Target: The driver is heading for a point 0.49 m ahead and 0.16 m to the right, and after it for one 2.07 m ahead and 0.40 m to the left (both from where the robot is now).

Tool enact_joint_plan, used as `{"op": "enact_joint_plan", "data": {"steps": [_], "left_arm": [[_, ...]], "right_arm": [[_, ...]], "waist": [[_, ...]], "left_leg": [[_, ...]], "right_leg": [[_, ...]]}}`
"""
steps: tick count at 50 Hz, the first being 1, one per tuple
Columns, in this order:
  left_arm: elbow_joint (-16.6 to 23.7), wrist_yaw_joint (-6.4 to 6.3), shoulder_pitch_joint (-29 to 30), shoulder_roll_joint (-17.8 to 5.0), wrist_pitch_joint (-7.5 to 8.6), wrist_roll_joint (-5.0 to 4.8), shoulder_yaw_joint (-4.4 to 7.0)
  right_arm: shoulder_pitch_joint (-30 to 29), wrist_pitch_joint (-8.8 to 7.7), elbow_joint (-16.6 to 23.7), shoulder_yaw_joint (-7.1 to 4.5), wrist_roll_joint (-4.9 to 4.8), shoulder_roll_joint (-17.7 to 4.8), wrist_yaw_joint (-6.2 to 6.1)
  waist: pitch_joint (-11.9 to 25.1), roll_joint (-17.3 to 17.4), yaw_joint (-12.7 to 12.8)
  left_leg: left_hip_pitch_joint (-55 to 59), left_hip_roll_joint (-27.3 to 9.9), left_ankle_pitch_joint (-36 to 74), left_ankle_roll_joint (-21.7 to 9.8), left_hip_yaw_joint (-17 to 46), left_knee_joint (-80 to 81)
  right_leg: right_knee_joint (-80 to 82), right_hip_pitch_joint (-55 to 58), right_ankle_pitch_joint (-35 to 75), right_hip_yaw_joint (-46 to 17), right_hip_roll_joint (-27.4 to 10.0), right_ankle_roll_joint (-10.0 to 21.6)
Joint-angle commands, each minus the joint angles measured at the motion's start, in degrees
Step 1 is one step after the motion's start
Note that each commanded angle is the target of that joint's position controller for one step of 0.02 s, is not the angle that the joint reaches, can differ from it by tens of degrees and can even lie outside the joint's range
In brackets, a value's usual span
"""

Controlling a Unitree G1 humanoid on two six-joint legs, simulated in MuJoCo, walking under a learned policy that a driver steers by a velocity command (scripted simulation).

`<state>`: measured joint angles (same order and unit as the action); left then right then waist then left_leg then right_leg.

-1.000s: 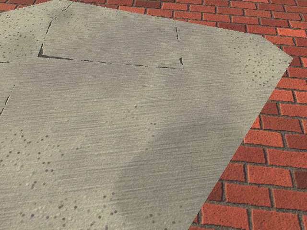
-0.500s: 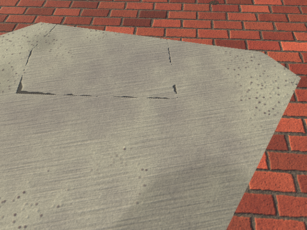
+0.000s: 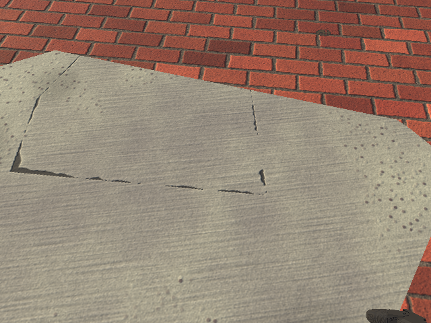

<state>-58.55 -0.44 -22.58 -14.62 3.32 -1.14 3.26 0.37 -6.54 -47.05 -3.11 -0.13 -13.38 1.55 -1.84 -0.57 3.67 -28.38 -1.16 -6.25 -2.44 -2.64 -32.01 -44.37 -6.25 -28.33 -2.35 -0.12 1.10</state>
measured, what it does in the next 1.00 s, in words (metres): walks ahead: right foot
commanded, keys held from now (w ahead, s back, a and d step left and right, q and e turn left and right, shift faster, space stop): w+e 0.50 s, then w+q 0.50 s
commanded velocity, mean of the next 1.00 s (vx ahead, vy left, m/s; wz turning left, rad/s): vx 0.50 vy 0.00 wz -0.19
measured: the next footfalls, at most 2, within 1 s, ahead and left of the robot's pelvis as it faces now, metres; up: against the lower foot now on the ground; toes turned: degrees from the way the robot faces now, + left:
right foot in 0.50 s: +0.39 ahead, -0.18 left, +0.00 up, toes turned -21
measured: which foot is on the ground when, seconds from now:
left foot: down 0.00-0.50, up 0.52-1.00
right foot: up 0.00-0.48, down 0.50-1.00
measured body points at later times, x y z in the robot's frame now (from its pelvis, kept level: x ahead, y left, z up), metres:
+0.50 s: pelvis +0.26 -0.05 -0.01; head +0.29 -0.07 +0.44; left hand +0.52 +0.13 -0.10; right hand +0.20 -0.33 -0.15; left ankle +0.12 +0.11 -0.71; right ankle +0.35 -0.16 -0.73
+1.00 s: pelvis +0.54 -0.13 +0.00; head +0.57 -0.14 +0.45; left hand +0.61 +0.14 -0.13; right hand +0.67 -0.39 -0.11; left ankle +0.73 -0.05 -0.70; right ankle +0.35 -0.17 -0.72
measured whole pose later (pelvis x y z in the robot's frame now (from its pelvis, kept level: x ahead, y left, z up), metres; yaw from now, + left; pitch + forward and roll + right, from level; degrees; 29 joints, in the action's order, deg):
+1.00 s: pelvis +0.54 -0.13 +0.00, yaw -9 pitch +2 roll -1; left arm -52.5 -1.4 -17.6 -13.9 3.8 0.1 4.1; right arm 4.5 -3.5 -48.3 -3.1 -1.3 -13.6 3.3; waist -1.0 2.0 2.7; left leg -35.7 -2.4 0.4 -4.2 -2.9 -33.9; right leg -12.4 8.0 -22.6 11.5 2.4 1.6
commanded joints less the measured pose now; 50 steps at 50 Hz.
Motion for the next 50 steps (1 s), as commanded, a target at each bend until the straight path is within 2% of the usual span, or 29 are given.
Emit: {"op": "enact_joint_plan", "data": {"steps": [1, 2, 3, 4, 5, 7, 9, 13, 18, 20, 22, 23, 24, 25, 26, 27, 28, 29, 30, 31, 32, 34, 36, 39, 41, 45, 47, 48, 50], "left_arm": [[5.7, 0.11, 1.8, -7.8, 2.47, -2.03, 1.34], [6.3, -0.28, 4.6, -7.5, 2.37, -1.88, 1.41], [6.5, -0.56, 6.0, -6.8, 1.96, -1.12, 1.80], [6.3, -0.54, 4.7, -5.5, 1.13, -0.98, 2.09], [6.3, -0.41, 3.8, -4.1, 0.30, -1.08, 2.07], [7.3, -0.35, 4.6, -2.5, -1.04, -1.10, 2.11], [8.8, -0.31, 7.1, -2.6, -1.72, -0.60, 2.32], [11.0, 1.01, 13.0, -2.2, -1.30, -0.14, 2.07], [15.3, 2.82, 22.7, -1.7, -1.17, -0.01, 1.17], [16.9, 3.46, 24.1, -2.4, -1.30, -0.13, 1.28], [17.6, 3.78, 21.8, -4.2, -1.47, -0.22, 2.18], [16.9, 3.74, 17.2, -5.9, -1.56, -0.40, 3.12], [14.8, 3.42, 8.5, -8.6, -1.54, -0.62, 4.75], [12.2, 2.24, -1.3, -13.8, -1.95, -0.62, 7.09], [11.9, 1.71, -0.1, -19.7, -1.49, -0.88, 7.56], [12.9, 1.91, -3.4, -14.8, -0.77, 0.15, 5.77], [12.2, 2.15, -1.3, -11.2, 0.00, 0.77, 4.74], [13.0, 2.06, 3.3, -9.2, 0.49, 0.53, 4.05], [13.8, 1.99, 8.4, -6.5, 0.71, 0.77, 3.16], [14.3, 1.89, 10.9, -4.8, 1.10, 1.55, 2.58], [14.0, 1.84, 11.3, -4.6, 1.50, 1.80, 2.52], [12.8, 1.59, 10.4, -6.0, 2.52, 1.67, 2.79], [11.6, 0.97, 8.6, -6.8, 2.99, 1.97, 3.01], [10.8, 0.19, 7.8, -6.6, 3.07, 2.11, 2.68], [10.5, -0.16, 7.6, -6.8, 3.17, 2.00, 2.53], [8.2, -0.67, 3.8, -7.2, 2.45, 1.47, 2.60], [7.6, -0.88, 2.9, -7.5, 1.40, 1.24, 2.72], [7.8, -1.11, 3.5, -8.1, 0.86, 1.14, 2.83], [8.5, -1.85, 4.8, -10.0, -0.11, 0.94, 3.25]], "right_arm": [[19.5, 0.18, -2.2, -2.78, 0.15, -9.6, -0.96], [15.1, 0.07, -1.6, -2.23, 0.28, -8.0, -1.05], [12.1, -0.07, -1.6, -1.81, 0.49, -6.3, -0.91], [10.5, -0.31, -1.8, -1.51, 1.03, -5.3, -0.84], [9.8, -0.39, -2.1, -1.56, 1.12, -4.8, -0.79], [9.7, -0.67, -2.9, -1.95, 0.95, -5.8, -1.10], [10.5, -0.73, -3.5, -2.45, 1.15, -7.1, -1.71], [11.7, -0.18, -4.0, -2.93, 1.10, -8.8, -2.65], [16.4, 1.18, -5.2, -3.64, -0.03, -10.7, -3.11], [17.1, 2.00, -5.4, -4.00, -0.64, -11.6, -3.04], [15.7, 2.74, -4.8, -4.47, -1.17, -13.3, -3.15], [14.8, 3.22, -4.5, -4.64, -1.43, -14.0, -3.20], [13.5, 3.64, -4.1, -4.50, -1.74, -14.1, -3.21], [13.9, 3.42, -3.2, -3.87, -0.73, -12.7, -3.35], [19.8, 1.82, -0.6, -0.83, 1.58, -2.7, -2.38], [16.6, -0.80, -1.1, -0.97, -1.37, -6.1, -1.41], [11.2, -1.72, -0.3, -1.91, -3.98, -9.1, -1.03], [9.9, -1.98, -0.5, -1.73, -3.44, -8.8, -1.37], [9.7, -1.54, -1.7, -2.15, -2.07, -9.2, -1.81], [11.6, -0.55, -2.7, -2.53, -1.69, -9.4, -1.78], [13.1, 0.55, -3.4, -2.59, -1.69, -8.7, -1.67], [13.1, 2.18, -3.7, -2.28, -1.56, -6.9, -1.78], [10.5, 2.84, -3.0, -2.11, -1.33, -6.3, -1.92], [7.2, 2.50, -2.0, -2.07, -1.28, -5.9, -1.47], [4.3, 2.17, -1.2, -1.66, -1.21, -5.1, -0.83], [-1.3, 2.01, 1.6, -0.63, -1.15, -3.6, 0.49], [-3.1, 1.92, 3.2, -0.45, -1.16, -3.6, 1.46], [-3.0, 1.89, 3.9, -0.59, -1.19, -4.0, 1.97], [-0.1, 2.19, 4.5, -1.46, -1.24, -5.9, 2.53]], "waist": [[15.3, 10.7, -10.1], [10.4, 6.7, -8.5], [6.5, 5.3, -7.0], [5.0, 6.7, -4.9], [4.1, 6.9, -4.0], [1.9, 5.8, -2.9], [0.5, 4.4, -2.8], [-1.0, 3.6, -4.0], [-4.0, 2.4, -7.4], [-4.1, 3.1, -7.1], [-1.3, 5.1, -4.6], [1.7, 5.9, -1.7], [6.0, 5.0, 3.3], [11.3, 0.2, 7.1], [15.2, -15.4, -0.7], [23.2, -8.6, 2.7], [14.9, -4.9, 3.5], [10.6, -2.2, 1.4], [7.3, -0.6, -0.8], [6.3, -1.8, -2.9], [6.0, -2.3, -3.9], [3.9, -1.5, -4.7], [1.8, -1.0, -3.9], [0.2, -1.9, -2.7], [-0.8, -2.1, -1.6], [-3.4, -1.6, 0.8], [-3.6, -1.8, 0.9], [-3.1, -2.4, 0.1], [0.5, -5.2, -2.6]], "left_leg": [[44.4, -21.3, -11.7, -10.5, 32.5, 14.2], [36.0, -19.4, -7.7, -9.0, 25.6, 15.8], [28.7, -17.4, -4.2, -8.2, 20.1, 18.1], [24.1, -15.9, -2.2, -7.4, 15.6, 20.0], [21.4, -15.2, -1.4, -7.4, 12.9, 21.7], [18.9, -15.2, 1.8, -7.9, 8.2, 24.0], [19.2, -15.3, 4.4, -8.3, 4.6, 25.1], [21.1, -13.7, 7.2, -7.0, -3.0, 25.8], [28.5, -15.5, 9.3, -6.1, -7.8, 24.0], [32.4, -16.7, 14.7, -5.4, -9.0, 21.0], [34.2, -16.8, 33.1, -4.2, -10.6, 14.0], [33.9, -16.3, 42.0, -3.4, -11.5, 6.7], [30.6, -14.2, 44.0, -1.7, -13.0, -4.8], [17.3, -11.9, 29.5, 1.3, -13.2, -22.1], [-8.8, -0.7, -24.6, 4.6, -8.2, -42.2], [-14.2, 1.1, -28.3, 3.4, 5.2, -48.6], [-19.2, -1.8, -23.3, 1.8, 5.4, -48.9], [-17.5, -5.1, -18.0, 0.6, 5.4, -44.8], [-13.6, -7.5, -14.5, 0.6, 5.4, -40.8], [-9.0, -9.0, -11.9, 0.5, 6.3, -38.5], [-6.4, -9.6, -10.2, 0.6, 6.6, -37.0], [-6.9, -9.8, -7.2, 1.3, 6.4, -33.5], [-10.8, -9.0, -1.8, 2.0, 7.2, -28.7], [-12.2, -6.5, 9.0, 2.0, 7.8, -17.8], [-10.8, -5.2, 14.7, 1.5, 5.5, -11.2], [-13.4, -3.8, 14.6, 0.1, 2.8, -3.6], [-15.1, -2.7, 10.0, -0.9, 0.9, -2.0], [-13.9, -1.6, 6.9, -1.7, -0.5, -1.5], [-7.6, 1.9, 0.3, -3.8, -4.1, -2.6]], "right_leg": [[-31.3, -37.4, -0.8, -4.9, -2.0, 1.6], [-29.9, -36.0, 4.3, -3.5, -4.9, 1.7], [-26.9, -33.7, 7.7, -3.3, -6.5, 1.6], [-25.0, -30.2, 10.1, -3.8, -8.0, 1.8], [-23.9, -28.3, 11.1, -3.6, -8.4, 1.8], [-21.8, -29.2, 13.1, -3.3, -9.0, 1.6], [-18.1, -32.5, 17.6, -3.9, -9.2, 1.0], [-5.8, -33.1, 28.6, -1.7, -8.3, 0.4], [4.3, -34.3, 28.8, 3.3, -6.9, 1.7], [6.2, -33.9, 24.2, 5.0, -5.8, 3.0], [6.6, -27.6, 18.4, 8.2, -2.4, 5.0], [6.9, -21.1, 16.1, 9.9, 0.2, 6.4], [10.9, -9.1, 19.1, 10.9, 3.1, 8.3], [13.0, 8.6, 19.6, 2.1, -0.2, 11.3], [18.2, 26.7, 12.8, -29.9, -15.7, 21.4], [28.2, 29.8, 7.0, -44.1, -21.1, 23.4], [28.7, 25.1, 12.8, -34.8, -20.0, 19.7], [27.8, 16.6, 18.7, -26.0, -17.9, 17.1], [28.3, 8.1, 24.6, -18.8, -15.7, 15.1], [29.7, 2.6, 28.0, -14.4, -14.2, 14.1], [31.6, -0.1, 28.7, -12.1, -13.5, 13.5], [34.4, -2.6, 32.7, -7.3, -13.0, 13.0], [35.8, -1.9, 35.8, -3.0, -12.4, 12.1], [37.0, -0.5, 35.7, 3.3, -10.5, 9.4], [38.1, 0.1, 34.8, 6.5, -10.0, 7.8], [37.0, 8.2, 39.4, 9.6, -12.3, 6.7], [33.7, 13.4, 46.0, 10.6, -14.1, 6.7], [31.1, 14.9, 53.4, 11.4, -14.6, 6.4], [23.3, 16.9, 73.4, 12.7, -15.2, 5.3]]}}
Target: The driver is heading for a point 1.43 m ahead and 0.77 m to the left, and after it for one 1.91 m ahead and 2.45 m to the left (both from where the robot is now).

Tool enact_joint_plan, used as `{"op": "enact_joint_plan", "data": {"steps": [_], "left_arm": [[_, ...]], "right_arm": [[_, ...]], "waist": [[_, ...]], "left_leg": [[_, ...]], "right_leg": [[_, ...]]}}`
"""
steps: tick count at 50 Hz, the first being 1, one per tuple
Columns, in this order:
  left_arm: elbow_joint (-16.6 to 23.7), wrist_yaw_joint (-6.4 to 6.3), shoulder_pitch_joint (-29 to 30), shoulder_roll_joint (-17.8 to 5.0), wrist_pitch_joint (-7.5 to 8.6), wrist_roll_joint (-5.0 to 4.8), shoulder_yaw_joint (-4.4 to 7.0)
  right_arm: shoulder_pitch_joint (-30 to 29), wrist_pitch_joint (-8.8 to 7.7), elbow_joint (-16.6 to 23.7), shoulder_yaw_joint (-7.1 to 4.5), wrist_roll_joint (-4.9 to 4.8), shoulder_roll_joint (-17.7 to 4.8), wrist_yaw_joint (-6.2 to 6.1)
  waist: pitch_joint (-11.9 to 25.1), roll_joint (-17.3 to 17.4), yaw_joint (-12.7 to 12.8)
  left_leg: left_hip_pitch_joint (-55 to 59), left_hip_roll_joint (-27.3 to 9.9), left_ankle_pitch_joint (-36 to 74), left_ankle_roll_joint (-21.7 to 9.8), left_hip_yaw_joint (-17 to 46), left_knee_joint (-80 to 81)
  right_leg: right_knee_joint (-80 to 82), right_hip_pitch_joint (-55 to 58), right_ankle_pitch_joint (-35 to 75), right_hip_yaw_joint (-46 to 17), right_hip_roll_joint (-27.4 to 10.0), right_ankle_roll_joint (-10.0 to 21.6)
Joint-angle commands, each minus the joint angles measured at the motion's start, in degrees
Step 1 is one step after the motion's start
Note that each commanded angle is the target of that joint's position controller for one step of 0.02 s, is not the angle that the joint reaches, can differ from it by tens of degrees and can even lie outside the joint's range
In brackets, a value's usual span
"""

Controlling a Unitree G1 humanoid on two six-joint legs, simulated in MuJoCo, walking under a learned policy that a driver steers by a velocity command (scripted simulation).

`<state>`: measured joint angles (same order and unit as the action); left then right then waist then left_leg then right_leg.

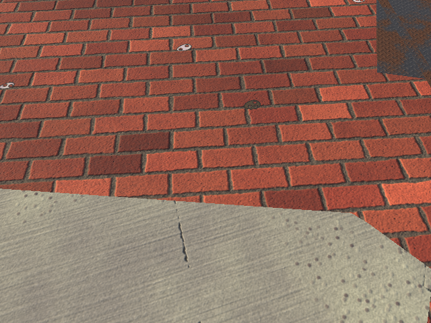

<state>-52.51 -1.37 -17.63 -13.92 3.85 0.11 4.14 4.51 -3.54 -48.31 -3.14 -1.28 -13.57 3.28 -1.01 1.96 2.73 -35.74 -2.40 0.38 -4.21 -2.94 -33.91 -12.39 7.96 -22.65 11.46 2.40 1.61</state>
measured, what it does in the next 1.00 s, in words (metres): walks ahead, turning left: left foot, then right foot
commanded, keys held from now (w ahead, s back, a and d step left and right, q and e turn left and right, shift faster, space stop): w+q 1.00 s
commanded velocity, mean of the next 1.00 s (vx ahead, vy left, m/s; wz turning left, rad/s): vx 0.50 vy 0.00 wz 0.56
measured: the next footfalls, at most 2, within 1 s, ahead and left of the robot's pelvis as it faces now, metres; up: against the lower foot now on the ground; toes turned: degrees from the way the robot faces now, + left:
left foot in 0.06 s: +0.21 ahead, +0.10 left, +0.00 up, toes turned +4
right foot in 0.52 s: +0.52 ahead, -0.06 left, +0.00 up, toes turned +22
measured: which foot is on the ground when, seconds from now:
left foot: up 0.00-0.04, down 0.06-0.52, up 0.54-1.00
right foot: down 0.00-0.04, up 0.06-0.50, down 0.52-1.00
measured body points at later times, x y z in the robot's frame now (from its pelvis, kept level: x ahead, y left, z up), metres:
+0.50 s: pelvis +0.31 +0.01 +0.00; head +0.34 +0.02 +0.45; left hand +0.47 +0.31 -0.07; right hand +0.44 -0.26 -0.11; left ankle +0.17 +0.09 -0.73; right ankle +0.48 -0.07 -0.72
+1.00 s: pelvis +0.55 +0.12 +0.00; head +0.58 +0.15 +0.45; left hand +0.39 +0.37 -0.12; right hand +0.88 +0.07 -0.07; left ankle +0.60 +0.29 -0.71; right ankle +0.48 -0.08 -0.72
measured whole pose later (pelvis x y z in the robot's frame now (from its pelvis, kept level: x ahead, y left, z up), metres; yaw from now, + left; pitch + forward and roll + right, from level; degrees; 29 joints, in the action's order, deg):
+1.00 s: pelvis +0.55 +0.12 +0.00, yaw +36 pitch +2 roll -2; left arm -48.9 -0.5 -19.1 -17.8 3.6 -1.2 4.8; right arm 3.7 -1.1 -33.8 -3.5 -1.3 -15.6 3.2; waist -1.9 1.4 5.3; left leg -34.0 -2.9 -7.0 -4.0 -2.2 -36.6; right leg -18.0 4.8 -23.8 13.9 -2.9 -3.1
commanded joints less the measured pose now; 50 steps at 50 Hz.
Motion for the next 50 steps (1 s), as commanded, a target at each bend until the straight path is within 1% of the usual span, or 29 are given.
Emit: {"op": "enact_joint_plan", "data": {"steps": [1, 2, 3, 4, 5, 6, 7, 8, 9, 12, 14, 17, 19, 22, 24, 25, 26, 27, 28, 29, 30, 31, 32, 34, 36, 42, 46, 49, 50], "left_arm": [[2.8, -1.26, 0.6, -11.6, -1.15, -0.24, 2.49], [3.3, -1.45, 2.1, -12.1, -1.46, -0.39, 2.48], [4.3, -1.54, 2.7, -12.0, -0.92, -0.20, 2.16], [6.2, 0.21, -4.5, -1.8, 0.91, 1.60, -0.84], [7.5, 1.39, 1.0, -5.7, 3.70, -0.89, -0.52], [9.3, 1.98, 7.1, -8.6, 5.17, -3.04, 0.21], [9.8, 1.78, 8.7, -8.3, 5.73, -2.58, 0.05], [9.4, 1.33, 8.9, -8.5, 5.58, -0.96, 0.50], [9.4, 1.12, 7.7, -9.0, 4.85, -0.09, 0.97], [10.2, 0.69, 6.6, -7.2, 2.81, 0.59, 0.82], [11.9, 0.51, 10.9, -5.6, 2.31, 0.89, 0.15], [13.7, 1.00, 17.1, -4.4, 2.56, 0.49, -0.52], [15.0, 1.39, 19.7, -5.2, 2.78, -0.30, -0.37], [15.8, 2.06, 20.0, -7.7, 3.56, -0.68, 0.50], [14.8, 2.22, 15.3, -9.1, 4.32, -0.73, 1.29], [13.7, 1.94, 9.7, -10.8, 4.66, -0.10, 2.13], [12.9, 1.46, 0.7, -14.2, 4.79, 0.86, 3.02], [10.7, 1.68, -4.2, -18.9, 3.92, 1.35, 4.12], [11.6, 1.87, -3.2, -13.3, 3.59, 0.00, 3.05], [12.4, 1.56, -0.7, -9.6, 3.14, -0.17, 2.00], [12.7, 1.49, 2.2, -8.8, 2.68, 0.39, 1.46], [12.3, 1.45, 4.1, -7.6, 2.35, 0.62, 1.03], [12.1, 1.33, 4.9, -6.8, 2.36, 0.92, 0.67], [11.3, 1.40, 5.0, -6.7, 2.73, 0.38, 0.79], [10.5, 1.39, 4.5, -8.4, 3.06, 0.20, 1.40], [8.6, 0.90, 3.4, -11.1, 2.16, 0.02, 2.13], [7.0, 0.89, 0.4, -13.1, 1.07, -0.96, 2.67], [6.8, 0.56, 0.7, -15.5, 0.02, -1.83, 3.42], [6.9, 0.34, 1.0, -16.2, -0.45, -2.04, 3.59]], "right_arm": [[0.5, -0.56, 5.2, -2.32, -0.19, -7.5, 0.82], [8.9, -0.45, 3.6, -3.81, -0.30, -10.5, 0.41], [17.8, 0.04, 2.2, -5.45, 0.09, -14.7, -0.73], [18.5, -0.07, 2.1, -6.20, -0.38, -19.0, -1.19], [20.8, -0.31, 2.5, -4.92, 0.20, -15.2, -1.36], [18.3, -0.63, 2.8, -4.22, 0.52, -12.0, -1.64], [13.8, -0.96, 3.9, -3.61, 0.26, -10.0, -1.61], [9.9, -1.09, 5.0, -3.09, 0.25, -8.4, -1.57], [8.0, -1.19, 6.0, -2.66, 0.83, -7.5, -1.83], [7.2, -1.11, 7.1, -2.96, 0.66, -9.4, -2.70], [8.6, -0.91, 7.2, -3.58, 0.41, -11.5, -3.46], [11.6, -0.10, 7.1, -3.84, -0.06, -11.8, -3.95], [13.9, 0.36, 6.7, -3.78, -0.21, -11.5, -3.93], [15.1, 0.91, 6.8, -3.60, -0.27, -10.7, -4.18], [13.7, 1.11, 7.6, -3.47, 0.02, -10.3, -4.33], [13.2, 0.92, 8.3, -2.81, 0.31, -8.4, -4.24], [13.2, 0.61, 9.6, -1.53, 1.10, -5.1, -4.05], [22.0, -0.05, 11.4, -0.53, -0.62, -2.1, -3.89], [21.4, -0.01, 9.8, -1.52, -1.34, -8.6, -4.07], [14.8, 0.37, 10.6, -2.42, -0.83, -11.9, -4.04], [11.6, 0.69, 11.4, -2.49, -0.12, -11.3, -4.11], [9.8, 0.73, 12.2, -2.64, 0.44, -10.6, -3.92], [10.1, 0.96, 12.5, -2.71, 0.04, -9.6, -3.51], [10.8, 1.61, 13.1, -2.35, -0.59, -7.3, -3.11], [8.9, 2.07, 14.4, -2.01, -0.22, -6.2, -3.04], [1.3, 1.56, 16.1, -1.14, -0.03, -4.9, -1.57], [-4.4, 1.44, 18.4, -0.97, -0.29, -4.8, -0.26], [-1.9, 1.76, 19.0, -2.29, 0.15, -7.4, 0.15], [3.6, 1.95, 17.8, -3.42, 0.17, -9.3, 0.02]], "waist": [[2.6, -8.9, -4.6], [6.8, -8.2, -9.3], [12.3, -3.3, -13.4], [17.9, 11.9, -6.4], [23.5, 6.9, -10.0], [15.2, 4.0, -11.0], [9.7, -1.5, -8.3], [5.8, -3.7, -5.6], [4.8, -3.1, -3.4], [2.4, -1.3, -1.2], [1.3, -0.2, -2.4], [1.7, 1.9, -5.7], [2.1, 2.9, -7.0], [2.6, 4.2, -6.3], [3.4, 5.7, -3.0], [6.8, 5.2, -0.2], [14.5, -0.9, 3.5], [21.1, -21.6, -0.6], [17.7, -16.0, 1.0], [10.4, -10.1, 2.8], [6.3, -6.3, 1.9], [3.2, -6.1, 0.8], [1.9, -7.6, -0.6], [1.4, -8.7, -1.5], [0.6, -7.2, -1.7], [-0.9, -5.7, 0.6], [-3.0, -5.7, 2.2], [-0.4, -7.8, -0.9], [2.8, -8.1, -4.4]], "left_leg": [[5.9, 5.0, -9.1, -3.4, -4.7, -1.2], [17.8, 6.8, -7.1, -5.4, -4.3, 1.8], [35.0, 1.2, -6.5, -8.6, 6.3, 4.4], [57.3, -13.8, -11.3, -20.3, 37.0, 6.1], [62.3, -16.3, -18.2, -21.9, 50.6, 15.0], [57.2, -14.5, -16.0, -18.2, 41.7, 16.5], [47.7, -12.3, -11.0, -16.1, 34.9, 17.0], [38.5, -10.3, -4.4, -15.2, 30.1, 17.9], [32.5, -8.8, 0.1, -15.0, 27.0, 19.2], [23.0, -6.5, 6.1, -14.4, 21.5, 21.4], [18.9, -4.0, 6.6, -12.7, 17.7, 21.6], [17.2, -0.8, 1.6, -9.3, 15.4, 19.7], [19.2, -1.7, -2.1, -8.3, 17.9, 18.0], [25.1, -4.1, -6.3, -7.3, 23.9, 12.8], [25.9, -4.0, -5.5, -5.8, 26.1, 8.1], [23.8, -1.5, -3.4, -4.0, 24.4, 1.6], [16.8, 2.3, -10.4, -1.6, 19.1, -14.3], [-3.1, 9.1, -35.1, 1.9, 12.1, -32.7], [-10.5, 4.0, -33.5, 2.6, 13.5, -40.5], [-12.4, 2.1, -27.9, 2.9, 12.4, -42.5], [-10.5, 0.2, -23.7, 3.2, 10.7, -41.5], [-9.2, -1.3, -21.0, 3.3, 10.6, -38.8], [-6.7, -2.7, -19.5, 3.2, 10.4, -37.1], [-5.2, -3.7, -18.5, 3.5, 9.1, -34.2], [-6.8, -4.4, -16.1, 4.2, 8.7, -30.4], [-4.9, -3.8, -0.6, 4.3, 5.1, -12.9], [-3.3, -2.4, -1.9, 2.3, 1.7, -5.1], [4.1, 2.0, -10.4, -1.0, -2.4, -2.7], [11.5, 4.5, -11.6, -2.7, -3.8, -1.2]], "right_leg": [[-15.7, 2.1, 74.5, -0.7, -17.6, 4.2], [-26.8, -2.0, 73.6, 0.0, -16.1, 2.9], [-43.6, -14.7, 57.4, 0.1, -13.6, 0.8], [-65.0, -42.6, -4.4, -5.0, -0.7, -3.2], [-72.0, -51.3, -10.5, -17.3, 1.3, -2.0], [-69.8, -56.1, -5.4, -18.6, -2.6, -0.2], [-64.2, -54.3, -0.8, -18.1, -5.2, 0.4], [-59.1, -50.5, 1.0, -17.3, -6.7, -0.2], [-56.6, -45.9, 2.1, -17.5, -7.9, -0.9], [-47.0, -42.2, 4.2, -15.3, -8.6, -3.8], [-37.6, -40.6, 11.8, -13.8, -7.4, -5.3], [-23.9, -35.7, 25.5, -12.8, -3.9, -5.7], [-19.8, -34.4, 27.7, -13.4, -2.6, -5.6], [-15.7, -33.7, 22.9, -15.5, -2.3, -4.0], [-13.2, -27.8, 19.9, -14.9, -2.2, -1.8], [-12.9, -18.9, 19.5, -15.8, -4.2, 0.3], [-13.8, -4.6, 16.3, -25.3, -14.1, 4.0], [-8.3, 12.4, 4.8, -53.2, -27.1, 14.1], [-5.7, 10.9, -8.7, -57.7, -27.4, 13.6], [-5.1, 4.2, -7.9, -47.7, -24.5, 10.7], [-4.4, -3.0, -0.3, -40.0, -21.9, 9.0], [-3.2, -8.4, 5.9, -34.6, -19.6, 8.6], [-1.8, -12.1, 9.7, -30.1, -18.0, 7.9], [0.8, -14.6, 13.8, -24.6, -17.0, 8.4], [2.5, -14.8, 18.5, -21.0, -17.9, 9.6], [3.1, -12.1, 25.8, -8.5, -16.4, 7.6], [1.7, -7.2, 28.6, -4.9, -18.1, 6.1], [-7.4, -3.4, 52.3, -1.6, -18.7, 4.5], [-15.6, -3.9, 60.4, -0.2, -18.0, 3.7]]}}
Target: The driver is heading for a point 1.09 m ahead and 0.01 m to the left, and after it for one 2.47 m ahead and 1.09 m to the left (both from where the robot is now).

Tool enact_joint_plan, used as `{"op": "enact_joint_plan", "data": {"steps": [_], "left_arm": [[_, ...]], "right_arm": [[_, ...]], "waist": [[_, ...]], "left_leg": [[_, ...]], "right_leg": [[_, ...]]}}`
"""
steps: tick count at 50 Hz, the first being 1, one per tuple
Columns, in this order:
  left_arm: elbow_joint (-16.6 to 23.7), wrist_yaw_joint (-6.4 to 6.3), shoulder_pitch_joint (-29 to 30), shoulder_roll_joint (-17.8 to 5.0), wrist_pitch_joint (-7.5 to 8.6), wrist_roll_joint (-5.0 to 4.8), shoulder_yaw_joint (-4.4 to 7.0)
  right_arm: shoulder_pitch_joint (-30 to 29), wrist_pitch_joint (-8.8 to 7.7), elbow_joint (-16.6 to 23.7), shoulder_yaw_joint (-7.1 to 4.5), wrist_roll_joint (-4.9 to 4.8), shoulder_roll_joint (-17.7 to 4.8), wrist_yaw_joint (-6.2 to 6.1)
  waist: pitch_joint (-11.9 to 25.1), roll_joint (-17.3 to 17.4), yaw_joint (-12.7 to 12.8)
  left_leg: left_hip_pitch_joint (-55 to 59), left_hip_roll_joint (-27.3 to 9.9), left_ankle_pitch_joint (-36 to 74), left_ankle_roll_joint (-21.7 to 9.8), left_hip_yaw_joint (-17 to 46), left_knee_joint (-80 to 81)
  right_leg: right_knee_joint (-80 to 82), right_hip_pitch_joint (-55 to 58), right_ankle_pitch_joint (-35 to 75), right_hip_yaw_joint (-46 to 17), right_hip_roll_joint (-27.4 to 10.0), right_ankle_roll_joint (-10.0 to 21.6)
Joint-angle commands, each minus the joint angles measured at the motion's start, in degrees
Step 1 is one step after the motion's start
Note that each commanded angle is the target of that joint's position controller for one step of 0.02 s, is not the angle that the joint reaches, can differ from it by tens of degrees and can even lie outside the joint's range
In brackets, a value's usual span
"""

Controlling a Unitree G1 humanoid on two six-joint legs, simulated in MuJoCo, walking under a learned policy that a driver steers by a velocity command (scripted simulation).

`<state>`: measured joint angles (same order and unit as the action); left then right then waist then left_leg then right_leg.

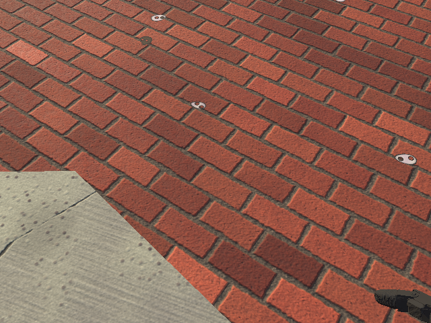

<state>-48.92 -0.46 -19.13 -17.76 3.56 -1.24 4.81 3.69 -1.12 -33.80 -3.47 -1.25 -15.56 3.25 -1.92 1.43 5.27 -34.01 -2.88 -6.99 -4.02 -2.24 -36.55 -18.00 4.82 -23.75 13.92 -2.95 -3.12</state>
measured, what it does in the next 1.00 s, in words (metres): walks ahead: left foot, then right foot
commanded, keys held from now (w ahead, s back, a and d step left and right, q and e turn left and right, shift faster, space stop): w+q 0.12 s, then w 0.84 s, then w+e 0.04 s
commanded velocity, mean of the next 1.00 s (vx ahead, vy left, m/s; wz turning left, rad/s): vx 0.50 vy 0.00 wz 0.21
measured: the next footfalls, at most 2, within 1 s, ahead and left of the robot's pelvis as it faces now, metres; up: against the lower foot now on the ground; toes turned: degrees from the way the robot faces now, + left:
left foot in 0.04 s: +0.18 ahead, +0.10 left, +0.00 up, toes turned +4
right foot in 0.54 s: +0.51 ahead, -0.07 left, +0.00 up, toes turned +9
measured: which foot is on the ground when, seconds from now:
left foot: up 0.00-0.02, down 0.04-0.56, up 0.58-1.00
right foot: down 0.00-0.02, up 0.04-0.52, down 0.54-1.00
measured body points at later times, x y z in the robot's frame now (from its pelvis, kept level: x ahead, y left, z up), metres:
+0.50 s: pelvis +0.30 +0.02 +0.01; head +0.32 +0.03 +0.46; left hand +0.47 +0.28 -0.08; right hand +0.38 -0.27 -0.11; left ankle +0.14 +0.10 -0.72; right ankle +0.47 -0.08 -0.71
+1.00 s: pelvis +0.57 +0.06 +0.01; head +0.60 +0.06 +0.46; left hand +0.52 +0.34 -0.11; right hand +0.84 -0.13 -0.07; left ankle +0.71 +0.22 -0.70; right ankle +0.47 -0.08 -0.72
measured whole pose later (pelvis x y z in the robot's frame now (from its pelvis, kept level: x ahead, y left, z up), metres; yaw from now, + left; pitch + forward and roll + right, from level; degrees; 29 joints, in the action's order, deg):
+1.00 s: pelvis +0.57 +0.06 +0.01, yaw +10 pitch +3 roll -2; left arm -49.0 0.5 -21.4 -16.6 3.5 -1.2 2.9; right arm 3.9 -4.3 -38.6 -1.9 -0.8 -14.6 1.9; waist -0.6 1.7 5.5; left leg -33.5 -3.7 0.5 -0.7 1.3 -30.8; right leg -14.8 1.1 -18.5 1.5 2.2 1.1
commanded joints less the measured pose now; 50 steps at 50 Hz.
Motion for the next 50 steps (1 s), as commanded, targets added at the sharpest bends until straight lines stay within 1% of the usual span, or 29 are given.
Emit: {"op": "enact_joint_plan", "data": {"steps": [1, 2, 3, 4, 5, 6, 7, 8, 10, 13, 16, 19, 22, 24, 25, 26, 27, 28, 29, 30, 31, 32, 33, 35, 37, 39, 43, 47, 50], "left_arm": [[3.6, -0.83, 2.9, -11.4, -0.37, -0.73, 2.49], [4.8, -0.84, 1.4, -7.5, 0.01, 1.36, 1.02], [8.6, 0.11, -3.0, -0.8, 1.88, 2.51, -1.42], [9.3, 0.85, 5.0, -6.7, 3.79, 0.05, -0.36], [10.7, 1.13, 8.9, -8.0, 4.65, -1.39, -0.07], [10.3, 0.70, 8.9, -7.2, 4.96, -0.29, -0.38], [9.4, 0.41, 8.0, -7.4, 4.68, 1.11, -0.10], [8.8, 0.58, 6.4, -7.6, 3.90, 1.34, 0.13], [8.1, 0.68, 5.0, -6.1, 2.56, 1.67, -0.12], [9.3, 0.59, 9.4, -3.6, 1.79, 2.02, -1.07], [10.3, 1.20, 15.4, -2.3, 2.13, 1.63, -1.78], [11.7, 2.04, 20.2, -2.4, 2.54, 0.76, -1.92], [13.0, 2.91, 22.1, -3.6, 3.00, 0.80, -1.56], [12.9, 3.21, 20.3, -4.3, 3.19, 0.86, -1.23], [12.4, 3.12, 17.4, -5.1, 3.30, 0.95, -0.78], [10.6, 2.80, 11.0, -6.7, 3.39, 1.20, 0.21], [9.0, 2.46, 1.8, -9.6, 3.46, 1.80, 1.10], [7.7, 2.28, -5.2, -14.6, 3.04, 2.45, 2.54], [6.5, 2.68, -7.6, -10.7, 2.69, 0.92, 1.55], [6.9, 2.40, -4.1, -7.8, 2.39, 0.27, 0.56], [7.7, 2.10, 0.0, -6.6, 1.93, 0.77, 0.07], [7.9, 2.14, 3.0, -5.6, 1.72, 1.36, -0.42], [8.2, 2.13, 4.8, -4.3, 1.98, 1.91, -0.91], [7.9, 2.19, 5.8, -4.0, 2.42, 1.69, -1.01], [7.1, 1.94, 5.2, -5.5, 2.80, 1.32, -0.60], [6.3, 1.51, 4.1, -6.5, 2.63, 1.17, -0.24], [4.7, 1.03, 0.9, -7.6, 1.85, 0.45, -0.02], [2.5, 0.89, -3.0, -8.4, 0.71, -0.02, 0.25], [1.6, 0.45, -3.2, -9.2, -0.33, -0.30, 0.67]], "right_arm": [[14.2, -0.23, 0.6, -4.92, -0.03, -10.3, -0.58], [22.3, 0.37, -1.1, -6.55, -0.26, -15.2, -1.91], [19.0, -0.56, 0.2, -6.52, -0.30, -20.6, -1.76], [21.2, -1.23, 0.8, -5.12, -0.09, -15.0, -1.40], [19.1, -1.94, 0.0, -4.24, 0.25, -12.4, -1.32], [15.5, -2.23, 0.2, -3.64, 0.10, -10.9, -1.41], [11.6, -2.18, 0.7, -2.92, 0.42, -8.8, -1.59], [9.4, -2.26, 1.5, -2.33, 1.22, -7.5, -1.83], [8.8, -2.74, 0.7, -2.11, 1.30, -7.3, -2.22], [11.2, -3.15, -1.5, -2.32, 1.11, -8.7, -3.13], [13.3, -3.05, -3.2, -2.25, 0.77, -9.1, -3.50], [16.6, -3.07, -5.3, -2.33, 0.40, -9.9, -3.37], [18.7, -2.52, -7.0, -2.47, 0.27, -10.0, -3.46], [18.8, -1.97, -7.6, -2.67, 0.32, -10.4, -3.68], [17.9, -1.72, -7.6, -2.73, 0.31, -10.7, -3.76], [17.1, -1.48, -7.5, -2.42, 0.43, -10.1, -3.81], [16.8, -1.44, -6.5, -1.46, 1.13, -8.2, -3.93], [24.4, -2.35, -5.9, -0.11, 0.60, -3.7, -3.78], [23.5, -3.20, -6.3, 0.06, 0.47, -4.8, -3.53], [17.8, -3.54, -5.2, -1.05, -0.66, -9.0, -3.18], [13.1, -3.72, -3.9, -0.88, -0.65, -9.1, -3.14], [10.6, -3.74, -3.3, -0.91, 0.23, -8.5, -3.17], [11.3, -3.43, -3.6, -1.18, 0.69, -8.0, -3.25], [14.2, -2.63, -4.8, -0.89, 0.60, -6.0, -3.29], [12.8, -2.29, -4.3, -0.56, 0.97, -5.0, -3.52], [9.2, -2.54, -3.5, -0.18, 1.25, -4.3, -3.56], [1.5, -3.43, -2.1, 0.52, 0.88, -2.6, -2.72], [-4.3, -4.03, -0.2, 0.46, 0.22, -3.1, -1.51], [-3.7, -4.57, 0.3, -0.17, 0.38, -4.8, -0.89]], "waist": [[8.6, -6.1, -12.2], [13.9, 2.4, -14.5], [20.8, 14.7, -6.9], [22.9, 6.9, -12.6], [14.2, 5.4, -12.2], [10.0, 0.3, -9.3], [7.2, -0.2, -6.8], [6.4, 1.2, -4.8], [5.9, 1.4, -3.7], [3.4, 1.3, -4.9], [1.9, 1.9, -7.6], [0.0, 2.2, -9.9], [-1.0, 2.7, -10.1], [-0.6, 4.0, -8.8], [0.9, 4.5, -7.0], [5.1, 3.8, -3.6], [13.1, 1.5, 0.4], [22.9, -11.8, -0.6], [24.8, -17.0, 0.6], [15.4, -11.3, 1.1], [9.4, -6.4, 0.1], [4.5, -4.2, -1.6], [3.0, -5.3, -3.6], [3.1, -7.0, -5.5], [2.2, -6.3, -5.8], [1.6, -5.1, -4.9], [0.3, -4.7, -1.9], [-1.3, -5.1, 0.0], [-0.9, -5.9, -2.0]], "left_leg": [[24.2, 7.2, -0.1, -5.1, -4.4, 5.0], [42.1, -1.9, 1.3, -8.8, 10.1, 5.1], [57.4, -15.1, -10.3, -20.3, 44.4, 12.8], [57.5, -15.7, -15.8, -19.0, 48.0, 19.1], [51.0, -14.1, -11.5, -16.5, 39.7, 19.6], [42.1, -11.6, -5.6, -14.6, 33.3, 19.5], [34.3, -9.7, 1.2, -13.3, 27.5, 19.9], [29.2, -8.4, 5.8, -12.9, 24.4, 21.2], [24.1, -7.6, 12.3, -13.2, 20.7, 23.0], [21.3, -5.9, 15.6, -12.3, 15.1, 24.7], [21.1, -3.6, 11.1, -9.5, 11.3, 24.7], [23.7, -5.5, 5.5, -9.0, 12.8, 24.5], [31.1, -8.7, 8.0, -8.3, 15.3, 21.1], [34.3, -9.9, 13.3, -7.2, 16.3, 18.4], [34.9, -9.2, 21.0, -6.3, 15.6, 15.2], [34.1, -6.5, 29.6, -5.0, 13.4, 7.7], [26.8, -3.4, 25.0, -2.9, 10.7, -5.5], [5.0, 5.4, 2.5, 2.1, 6.4, -28.6], [-5.1, 7.8, -25.7, 2.7, 11.0, -36.5], [-10.8, 4.1, -23.2, 2.3, 11.5, -40.5], [-10.9, 1.1, -18.1, 2.0, 8.9, -38.8], [-9.6, -0.9, -14.6, 2.0, 7.6, -34.6], [-6.2, -2.8, -11.8, 2.1, 7.8, -31.2], [-2.1, -3.6, -10.0, 2.9, 6.9, -28.0], [-3.4, -4.2, -7.0, 4.0, 6.1, -23.7], [-4.9, -4.7, -0.7, 4.9, 5.7, -16.9], [-1.6, -2.7, 10.7, 5.1, 3.5, -2.1], [-1.8, -1.2, 10.6, 4.0, 3.2, 4.5], [1.6, 0.0, 4.3, 2.0, 3.5, 7.9]], "right_leg": [[-22.3, -6.3, 60.7, -1.0, -10.7, 6.7], [-41.1, -22.4, 35.0, -1.1, -8.0, 4.0], [-59.1, -45.5, -11.5, -10.2, 3.9, 1.4], [-63.1, -52.0, -9.0, -19.3, 2.3, 2.2], [-60.8, -55.2, -3.4, -18.5, 0.2, 3.4], [-55.8, -51.9, 1.3, -18.6, -2.2, 3.5], [-51.1, -47.5, 4.0, -18.3, -4.0, 3.0], [-49.2, -43.4, 5.8, -18.5, -5.1, 2.6], [-45.5, -40.5, 7.5, -17.1, -5.2, 1.2], [-36.0, -41.4, 16.3, -16.1, -4.8, -0.5], [-23.0, -38.8, 28.4, -15.3, -2.8, -0.1], [-16.3, -37.8, 32.3, -15.1, -1.2, 0.9], [-12.4, -40.7, 27.2, -15.6, -0.5, 3.2], [-11.0, -38.6, 22.2, -15.1, 0.3, 4.9], [-10.1, -34.2, 20.2, -13.7, 1.7, 6.0], [-8.9, -24.9, 21.5, -12.1, 3.1, 7.7], [-12.1, -9.1, 25.9, -17.4, -2.6, 11.0], [-10.3, 14.0, 16.5, -41.6, -16.1, 20.4], [-1.1, 17.9, 5.5, -57.1, -19.2, 22.0], [0.3, 11.5, -1.6, -51.0, -17.9, 19.1], [1.4, 3.0, -0.1, -44.0, -15.9, 17.2], [3.4, -5.3, 4.8, -38.9, -13.6, 16.8], [5.0, -10.3, 9.3, -35.5, -11.8, 16.2], [7.4, -14.7, 15.1, -30.8, -9.8, 16.6], [9.1, -15.8, 21.0, -27.2, -9.7, 17.5], [10.0, -14.9, 24.8, -24.0, -9.1, 17.2], [9.9, -13.7, 25.9, -18.5, -6.9, 14.8], [7.7, -7.7, 25.3, -19.6, -9.7, 14.3], [3.2, -3.8, 30.8, -21.8, -11.6, 13.0]]}}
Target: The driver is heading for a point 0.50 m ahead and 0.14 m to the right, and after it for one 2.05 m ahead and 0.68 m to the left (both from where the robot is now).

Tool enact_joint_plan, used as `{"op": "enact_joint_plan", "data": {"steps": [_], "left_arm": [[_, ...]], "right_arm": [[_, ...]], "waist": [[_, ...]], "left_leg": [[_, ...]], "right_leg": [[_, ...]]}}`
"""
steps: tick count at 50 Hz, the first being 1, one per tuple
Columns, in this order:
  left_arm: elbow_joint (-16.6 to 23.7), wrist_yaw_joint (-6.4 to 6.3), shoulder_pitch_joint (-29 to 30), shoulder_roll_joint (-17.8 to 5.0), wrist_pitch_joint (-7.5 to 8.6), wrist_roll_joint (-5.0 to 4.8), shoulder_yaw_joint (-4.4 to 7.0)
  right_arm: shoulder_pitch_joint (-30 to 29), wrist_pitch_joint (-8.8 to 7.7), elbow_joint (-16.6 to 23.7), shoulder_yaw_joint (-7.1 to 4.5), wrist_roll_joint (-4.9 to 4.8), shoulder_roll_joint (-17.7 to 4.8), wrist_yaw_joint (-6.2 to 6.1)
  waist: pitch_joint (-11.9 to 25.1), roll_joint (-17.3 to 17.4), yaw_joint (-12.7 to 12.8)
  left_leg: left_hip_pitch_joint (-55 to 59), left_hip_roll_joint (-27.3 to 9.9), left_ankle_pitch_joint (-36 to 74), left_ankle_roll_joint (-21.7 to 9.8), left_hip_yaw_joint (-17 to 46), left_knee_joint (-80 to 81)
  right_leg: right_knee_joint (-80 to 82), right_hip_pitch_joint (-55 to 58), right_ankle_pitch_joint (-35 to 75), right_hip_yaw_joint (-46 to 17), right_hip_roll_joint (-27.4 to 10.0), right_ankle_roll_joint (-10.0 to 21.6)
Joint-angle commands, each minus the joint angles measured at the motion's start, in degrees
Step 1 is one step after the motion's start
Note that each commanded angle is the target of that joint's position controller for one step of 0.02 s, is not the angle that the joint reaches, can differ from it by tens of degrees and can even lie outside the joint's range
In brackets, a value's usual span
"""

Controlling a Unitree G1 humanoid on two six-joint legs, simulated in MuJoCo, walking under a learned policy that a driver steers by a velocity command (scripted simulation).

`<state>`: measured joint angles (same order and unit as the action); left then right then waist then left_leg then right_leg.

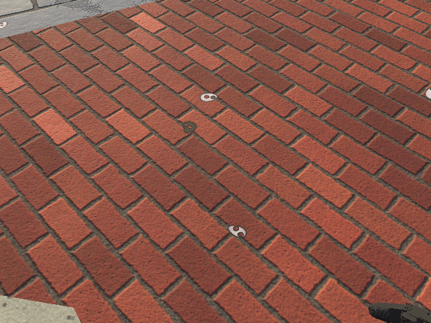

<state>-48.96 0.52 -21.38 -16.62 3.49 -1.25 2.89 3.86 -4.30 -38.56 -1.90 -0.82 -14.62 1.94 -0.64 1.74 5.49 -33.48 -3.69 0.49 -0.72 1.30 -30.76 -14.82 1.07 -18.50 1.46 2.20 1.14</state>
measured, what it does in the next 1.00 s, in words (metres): walks ahead, turning right: left foot, then right foot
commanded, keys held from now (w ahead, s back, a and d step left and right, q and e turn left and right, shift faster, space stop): w+e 0.08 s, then e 0.88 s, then no key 0.04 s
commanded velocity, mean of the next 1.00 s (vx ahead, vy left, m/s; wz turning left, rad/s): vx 0.16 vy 0.00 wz -0.47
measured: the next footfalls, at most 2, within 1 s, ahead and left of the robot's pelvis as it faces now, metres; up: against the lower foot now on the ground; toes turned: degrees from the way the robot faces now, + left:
left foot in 0.06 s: +0.21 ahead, +0.13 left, +0.00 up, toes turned +0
right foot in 0.52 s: +0.31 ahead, -0.13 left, +0.00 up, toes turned -18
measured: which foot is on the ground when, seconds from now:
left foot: up 0.00-0.04, down 0.06-0.52, up 0.54-0.92, down 0.94-1.00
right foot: down 0.00-0.06, up 0.08-0.50, down 0.52-0.94, up 0.96-1.00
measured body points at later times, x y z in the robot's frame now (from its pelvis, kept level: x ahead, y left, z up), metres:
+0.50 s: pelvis +0.20 +0.01 +0.00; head +0.24 -0.01 +0.44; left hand +0.44 +0.23 -0.09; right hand +0.25 -0.29 -0.12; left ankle +0.17 +0.13 -0.74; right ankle +0.28 -0.12 -0.73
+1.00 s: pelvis +0.26 +0.03 +0.00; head +0.29 +0.03 +0.44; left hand +0.55 +0.18 -0.09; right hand +0.22 -0.29 -0.10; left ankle +0.33 +0.12 -0.74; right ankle +0.25 -0.10 -0.71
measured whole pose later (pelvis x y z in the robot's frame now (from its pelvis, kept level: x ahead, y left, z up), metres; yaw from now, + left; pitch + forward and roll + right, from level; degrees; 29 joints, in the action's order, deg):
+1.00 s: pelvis +0.26 +0.03 +0.00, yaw -32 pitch +2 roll +0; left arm -34.6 -1.5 -9.0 -18.3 -2.9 -0.7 5.4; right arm 9.5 -0.2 -44.9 -4.2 1.8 -16.2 -0.6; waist -1.0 -2.4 0.1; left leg -18.4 0.8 -14.8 -0.4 2.4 -30.9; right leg -44.2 -28.6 -23.0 -9.5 7.1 0.2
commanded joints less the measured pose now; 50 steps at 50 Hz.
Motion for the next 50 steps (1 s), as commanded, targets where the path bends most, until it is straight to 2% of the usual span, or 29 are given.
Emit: {"op": "enact_joint_plan", "data": {"steps": [1, 2, 3, 4, 5, 6, 8, 9, 11, 13, 17, 20, 24, 25, 26, 27, 28, 29, 30, 31, 32, 35, 38, 43, 46, 47, 48, 49, 50], "left_arm": [[1.7, -0.68, 0.1, -10.9, -0.52, -0.36, 2.72], [1.9, -0.76, 0.9, -10.0, -0.68, -0.23, 2.33], [3.3, -0.76, 1.4, -6.9, -0.46, 0.85, 1.04], [4.7, -0.52, -5.9, -0.2, 0.69, 1.05, -1.00], [3.5, -0.36, -4.5, -4.6, 1.53, -0.17, -0.06], [4.7, -0.39, 0.2, -8.6, 1.65, -1.24, 1.29], [5.2, -0.98, 3.9, -7.6, 0.71, -0.05, 1.64], [5.0, -1.16, 2.8, -7.1, -0.41, 0.03, 2.04], [5.1, -1.34, 1.1, -4.6, -2.51, -0.15, 1.89], [6.8, -1.49, 2.9, -3.3, -3.63, 0.30, 1.73], [9.4, -0.13, 7.5, -2.4, -3.70, 0.69, 1.49], [11.8, 1.13, 11.3, -3.1, -3.95, 0.85, 1.94], [14.1, 2.03, 11.5, -4.8, -4.66, 0.96, 3.14], [13.6, 1.79, 8.7, -5.7, -4.55, 1.08, 3.77], [12.9, 0.82, 4.5, -9.7, -4.34, 1.34, 5.30], [13.9, -0.65, 2.5, -17.1, -4.38, 1.95, 6.93], [15.5, -0.37, 3.1, -15.8, -3.92, 2.72, 5.96], [16.0, 0.30, 4.7, -12.9, -3.37, 2.10, 5.08], [16.0, 0.20, 7.4, -11.0, -2.95, 1.33, 4.58], [16.0, -0.08, 9.8, -9.6, -3.13, 0.55, 4.24], [16.4, -0.66, 12.0, -8.9, -3.52, 0.42, 3.94], [17.5, -1.63, 13.1, -9.6, -4.28, 1.57, 4.29], [17.7, -2.41, 12.6, -10.5, -4.60, 1.07, 4.81], [18.3, -2.21, 13.1, -10.2, -5.52, 1.05, 4.83], [18.6, -2.40, 14.0, -9.5, -6.26, 0.11, 4.58], [18.8, -2.47, 12.5, -7.4, -6.30, 0.23, 3.97], [20.6, -2.30, 11.9, -5.4, -5.92, -0.09, 3.59], [20.0, -2.23, 11.8, -9.7, -5.04, 1.06, 4.80], [18.3, -2.00, 10.5, -11.7, -5.03, 0.80, 5.73]], "right_arm": [[-0.3, -1.59, 4.3, -2.36, 0.13, -6.9, 0.32], [7.4, -1.69, 2.0, -3.64, 0.41, -9.2, -0.10], [17.6, -1.64, 0.2, -4.93, 1.34, -13.0, -0.78], [21.9, -1.09, -0.7, -6.14, 1.94, -18.4, -1.20], [22.4, -0.74, -0.5, -4.91, 1.60, -13.5, -1.27], [18.3, -0.70, -0.3, -3.86, 1.58, -10.8, -1.51], [10.9, -0.87, -0.1, -2.67, 1.71, -6.9, -1.29], [8.4, -1.12, -0.2, -2.42, 1.75, -5.8, -1.20], [5.5, -1.52, -0.7, -2.78, 2.01, -6.3, -1.43], [4.0, -1.49, -1.4, -3.45, 2.09, -8.1, -2.12], [3.2, -0.07, -2.5, -3.84, 1.58, -9.2, -3.66], [4.3, 1.16, -3.6, -4.28, 0.76, -10.4, -3.89], [3.5, 2.67, -4.3, -4.96, -0.99, -11.7, -3.80], [3.4, 2.90, -4.5, -4.90, -1.28, -11.2, -3.88], [7.1, 2.87, -5.4, -4.64, -0.45, -9.8, -3.68], [8.5, 2.46, -3.3, -3.54, 2.42, -7.0, -3.29], [7.6, 2.41, -2.1, -2.90, 2.57, -6.9, -2.80], [4.7, 2.70, -2.5, -3.59, 0.82, -9.2, -2.44], [3.0, 3.02, -2.1, -3.49, 0.12, -8.6, -2.67], [2.6, 3.43, -2.6, -3.58, 0.76, -8.4, -3.32], [2.4, 3.90, -2.6, -3.90, 1.29, -9.1, -3.91], [4.0, 4.34, -3.1, -3.48, 1.00, -7.3, -4.00], [3.0, 4.29, -3.1, -2.91, 0.98, -6.2, -3.93], [2.7, 3.72, -2.6, -3.28, 0.51, -7.3, -2.86], [7.3, 2.97, -3.9, -3.94, 0.61, -7.7, -2.11], [9.5, 3.06, -4.0, -4.93, 1.53, -11.3, -2.35], [8.6, 3.68, -4.1, -6.12, 2.86, -16.8, -2.73], [6.1, 3.32, -2.2, -5.49, 4.22, -14.2, -2.73], [2.4, 3.10, -0.7, -4.54, 3.76, -11.1, -3.18]], "waist": [[-0.3, -6.7, -4.7], [4.6, -5.8, -8.7], [13.3, -2.3, -13.0], [21.7, 12.4, -10.5], [23.8, 12.1, -12.3], [14.4, 8.0, -12.0], [7.0, 3.3, -8.2], [5.5, 4.5, -6.1], [4.3, 5.0, -3.8], [2.8, 4.5, -3.1], [3.8, 3.8, -4.5], [3.7, 3.1, -6.0], [3.1, 3.3, -4.8], [4.3, 2.2, -3.3], [7.1, -3.8, -2.3], [10.2, -18.8, -3.9], [19.1, -18.3, -3.1], [18.0, -10.2, -1.6], [13.6, -7.4, -3.0], [10.0, -4.1, -4.2], [8.6, -5.3, -5.5], [8.9, -8.4, -6.6], [9.8, -8.7, -5.7], [8.2, -11.4, -4.8], [7.3, -10.9, -7.3], [7.5, -5.2, -7.0], [4.7, 12.7, -4.3], [4.3, 13.3, -5.6], [3.8, 8.3, -4.1]], "left_leg": [[6.7, 2.2, -4.5, -2.2, -1.1, 3.5], [18.2, 3.1, -3.7, -3.7, -2.1, 4.8], [35.7, -4.5, -1.6, -6.9, 4.9, 1.5], [56.9, -19.5, -8.8, -15.3, 29.5, 4.4], [55.7, -21.1, -10.5, -16.9, 38.4, 10.2], [48.4, -19.4, -2.1, -14.4, 28.1, 10.1], [34.6, -14.7, 17.2, -12.0, 13.4, 10.6], [29.3, -13.0, 20.2, -11.0, 8.6, 12.1], [22.9, -12.3, 23.4, -11.5, 3.6, 15.0], [20.9, -12.7, 24.4, -12.1, -0.3, 17.0], [22.4, -11.1, 21.0, -10.8, -7.7, 17.1], [26.4, -12.4, 18.4, -10.1, -8.8, 14.7], [29.5, -13.9, 17.8, -7.6, -8.8, 5.9], [28.5, -11.9, 19.1, -5.6, -10.5, -0.2], [24.7, -7.4, 13.8, -1.9, -12.6, -10.7], [6.6, 0.2, -18.8, 3.6, -14.1, -29.9], [-2.2, 6.5, -41.7, 4.9, -2.5, -43.0], [-3.9, 4.1, -39.2, 4.0, 3.0, -45.7], [-5.2, 2.7, -34.9, 3.1, 3.2, -43.8], [-5.2, 1.5, -31.2, 3.2, 3.1, -39.4], [-2.5, 0.9, -28.3, 3.3, 3.2, -35.3], [3.2, 3.3, -24.7, 4.4, 2.2, -27.3], [6.4, 4.1, -21.9, 5.1, 3.0, -19.2], [10.9, 5.5, -20.6, 4.0, 3.3, -9.3], [20.1, 5.1, -13.2, 1.3, 1.9, 5.9], [25.8, -3.5, -13.4, -1.8, 8.8, 10.6], [27.1, -15.5, -8.3, -9.7, 23.2, 14.6], [22.2, -20.6, -5.7, -15.4, 29.8, 16.3], [20.5, -17.6, -4.3, -14.1, 24.5, 15.1]], "right_leg": [[-4.0, -0.3, 32.1, -9.1, -16.1, 7.9], [-12.5, -2.7, 37.6, -7.2, -13.2, 6.5], [-27.6, -12.6, 28.6, -5.0, -9.9, 4.3], [-49.4, -35.5, -3.3, -1.6, -0.6, 0.0], [-57.6, -41.6, -15.2, -8.7, -0.6, -0.7], [-60.3, -44.6, -12.3, -8.9, -3.0, -1.0], [-55.8, -40.8, -7.1, -7.0, -6.6, -2.2], [-53.5, -37.1, -5.7, -6.9, -7.9, -2.7], [-51.4, -32.9, -3.0, -5.2, -7.5, -3.8], [-46.3, -33.7, 1.2, -4.7, -7.8, -4.5], [-33.0, -29.9, 14.0, -2.2, -7.5, -3.7], [-26.9, -29.4, 14.4, -1.1, -6.9, -2.4], [-19.9, -27.0, 8.3, 1.4, -4.9, 0.8], [-15.1, -21.7, 12.0, 2.6, -2.8, 2.3], [-11.0, -12.6, 29.6, -1.1, -3.2, 4.8], [-12.9, 1.6, 58.4, -20.7, -17.1, 13.3], [-9.3, 6.8, 51.7, -35.9, -25.0, 23.6], [-7.6, 4.0, 44.9, -31.2, -22.7, 21.6], [-7.6, -0.3, 37.6, -26.2, -19.6, 18.0], [-6.5, -4.9, 31.3, -23.1, -16.9, 15.0], [-5.4, -9.4, 26.8, -21.3, -15.1, 13.5], [-4.2, -14.0, 24.5, -20.0, -12.4, 12.9], [-4.4, -15.0, 18.3, -21.1, -11.6, 12.3], [-4.2, -16.7, 7.6, -27.0, -10.7, 10.9], [-7.7, -19.9, 5.7, -27.3, -7.8, 7.5], [-14.6, -25.5, -1.6, -23.5, -4.2, 4.3], [-27.1, -37.3, -13.0, -10.3, 5.9, 0.8], [-41.4, -37.8, -16.3, -10.5, 3.6, -1.7], [-48.2, -36.2, -12.6, -12.0, 2.8, -2.2]]}}
Keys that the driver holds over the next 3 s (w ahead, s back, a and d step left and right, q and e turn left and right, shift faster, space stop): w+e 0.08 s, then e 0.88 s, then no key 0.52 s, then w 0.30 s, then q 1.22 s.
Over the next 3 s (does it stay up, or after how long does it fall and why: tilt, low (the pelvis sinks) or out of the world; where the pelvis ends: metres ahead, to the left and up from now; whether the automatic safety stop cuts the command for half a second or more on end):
stays up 0.46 -0.06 0.01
